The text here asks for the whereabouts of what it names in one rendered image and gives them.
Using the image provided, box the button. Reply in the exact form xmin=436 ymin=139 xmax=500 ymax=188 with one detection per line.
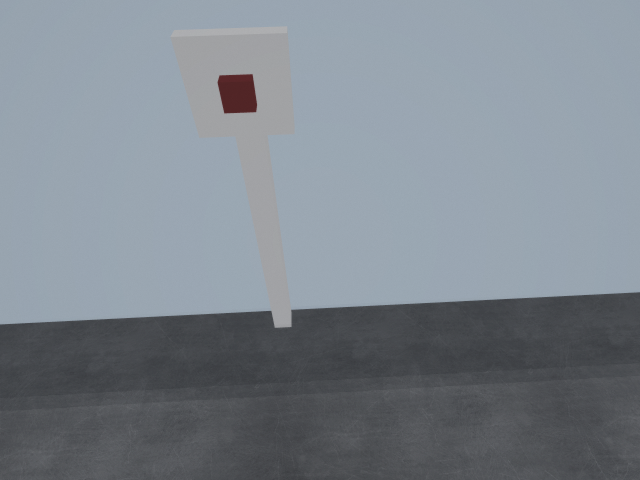
xmin=218 ymin=74 xmax=257 ymax=113

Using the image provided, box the panel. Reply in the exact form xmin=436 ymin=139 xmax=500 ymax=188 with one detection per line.
xmin=170 ymin=26 xmax=295 ymax=328

